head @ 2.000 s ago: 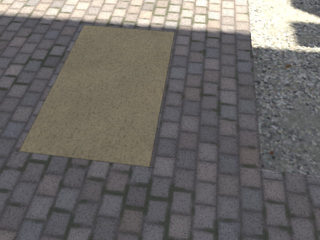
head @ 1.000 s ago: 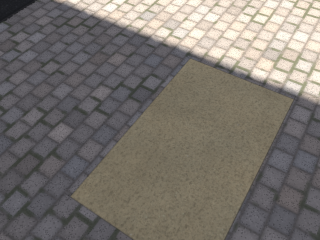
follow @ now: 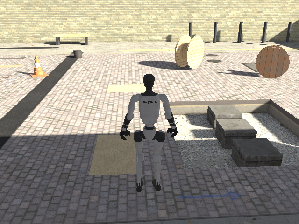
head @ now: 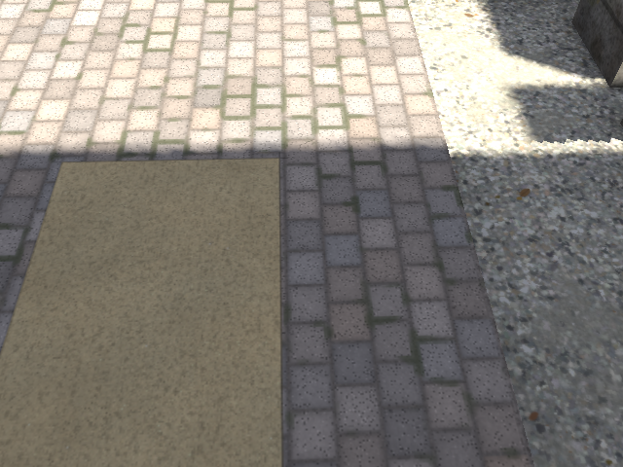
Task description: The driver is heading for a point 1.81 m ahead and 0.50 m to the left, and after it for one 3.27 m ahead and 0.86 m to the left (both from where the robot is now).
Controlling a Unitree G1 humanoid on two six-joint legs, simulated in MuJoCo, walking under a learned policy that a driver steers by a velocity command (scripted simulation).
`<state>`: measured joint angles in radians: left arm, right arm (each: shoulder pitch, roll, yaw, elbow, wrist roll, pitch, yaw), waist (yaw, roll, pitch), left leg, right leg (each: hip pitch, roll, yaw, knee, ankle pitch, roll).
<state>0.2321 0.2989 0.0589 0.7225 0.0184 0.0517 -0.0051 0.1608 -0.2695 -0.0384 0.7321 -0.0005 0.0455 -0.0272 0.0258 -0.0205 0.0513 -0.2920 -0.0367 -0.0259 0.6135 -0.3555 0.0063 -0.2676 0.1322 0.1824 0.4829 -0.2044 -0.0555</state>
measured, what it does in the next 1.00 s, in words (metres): steps on the spot: left foot, then right foot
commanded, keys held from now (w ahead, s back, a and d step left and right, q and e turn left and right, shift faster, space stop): no key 1.00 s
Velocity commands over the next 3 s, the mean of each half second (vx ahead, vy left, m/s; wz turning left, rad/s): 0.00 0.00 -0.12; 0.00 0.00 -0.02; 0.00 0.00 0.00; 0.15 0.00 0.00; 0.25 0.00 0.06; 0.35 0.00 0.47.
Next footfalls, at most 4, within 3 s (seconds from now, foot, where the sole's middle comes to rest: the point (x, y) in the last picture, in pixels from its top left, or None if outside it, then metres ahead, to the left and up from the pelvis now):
0.02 left None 0.04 0.11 -0.78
0.32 right None -0.01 -0.11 -0.78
2.36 right None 0.37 -0.03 -0.78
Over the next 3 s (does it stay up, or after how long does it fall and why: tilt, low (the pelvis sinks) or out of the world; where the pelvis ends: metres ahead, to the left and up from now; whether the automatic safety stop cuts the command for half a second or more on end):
stays up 0.36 0.09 0.01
